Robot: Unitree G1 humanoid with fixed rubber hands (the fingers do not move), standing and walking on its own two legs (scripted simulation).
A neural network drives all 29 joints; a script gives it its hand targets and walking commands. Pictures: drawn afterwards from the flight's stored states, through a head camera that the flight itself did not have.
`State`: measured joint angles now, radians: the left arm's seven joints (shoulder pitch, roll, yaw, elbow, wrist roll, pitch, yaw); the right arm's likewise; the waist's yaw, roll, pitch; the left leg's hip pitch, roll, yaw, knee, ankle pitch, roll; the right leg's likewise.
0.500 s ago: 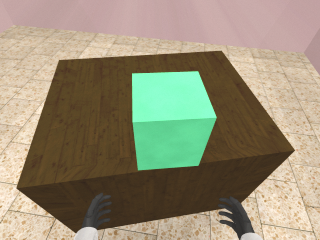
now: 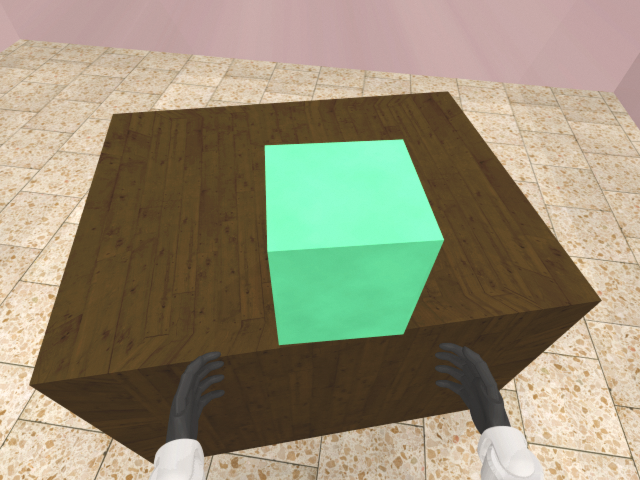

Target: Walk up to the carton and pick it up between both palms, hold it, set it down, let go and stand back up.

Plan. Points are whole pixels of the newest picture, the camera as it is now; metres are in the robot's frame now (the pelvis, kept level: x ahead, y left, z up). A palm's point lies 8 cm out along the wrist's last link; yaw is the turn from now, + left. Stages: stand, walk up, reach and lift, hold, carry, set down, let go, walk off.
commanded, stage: reach and lift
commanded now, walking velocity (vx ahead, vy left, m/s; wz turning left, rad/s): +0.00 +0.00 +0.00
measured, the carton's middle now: (338, 246) +0.44 -0.02 +0.00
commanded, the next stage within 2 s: none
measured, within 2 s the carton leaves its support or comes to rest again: neither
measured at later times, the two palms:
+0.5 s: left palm (197, 358) +0.26 +0.17 -0.02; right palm (474, 344) +0.28 -0.20 -0.01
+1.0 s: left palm (199, 283) +0.33 +0.16 +0.06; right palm (464, 261) +0.36 -0.18 +0.07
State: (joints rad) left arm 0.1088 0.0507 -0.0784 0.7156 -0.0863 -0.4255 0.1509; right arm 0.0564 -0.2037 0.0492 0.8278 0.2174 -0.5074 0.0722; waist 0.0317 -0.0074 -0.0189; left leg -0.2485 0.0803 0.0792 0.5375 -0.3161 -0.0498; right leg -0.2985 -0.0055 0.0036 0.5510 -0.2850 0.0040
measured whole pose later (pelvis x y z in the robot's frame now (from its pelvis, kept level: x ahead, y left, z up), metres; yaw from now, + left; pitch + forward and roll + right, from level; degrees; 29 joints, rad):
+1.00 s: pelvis -0.03 -0.01 +0.01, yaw +1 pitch +7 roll +0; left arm -0.49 0.05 0.05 0.74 -0.07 -0.04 0.18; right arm -0.60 -0.22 0.01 0.93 0.22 -0.12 -0.06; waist 0.04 0.00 -0.08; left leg -0.31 0.09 0.06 0.35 -0.15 -0.05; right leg -0.34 0.01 -0.02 0.33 -0.11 -0.01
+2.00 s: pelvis -0.02 +0.00 +0.01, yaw +1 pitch +13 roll -1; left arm -0.95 0.14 0.06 1.03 -0.16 0.07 0.17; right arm -1.07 -0.31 0.05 1.24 0.30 0.02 -0.08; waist 0.05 0.02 -0.13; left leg -0.41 0.09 0.05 0.33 -0.14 -0.05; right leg -0.40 0.01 -0.02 0.23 -0.06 0.00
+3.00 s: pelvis -0.01 -0.02 +0.01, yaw +3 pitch +28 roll +0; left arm -0.80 -0.06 0.57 1.01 0.36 -0.35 0.09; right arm -0.84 0.06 -0.58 0.87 -0.52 -0.26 0.00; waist -0.04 0.07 -0.15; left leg -0.61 0.08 0.02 0.12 0.01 -0.04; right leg -0.62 0.01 -0.07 0.11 0.02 -0.02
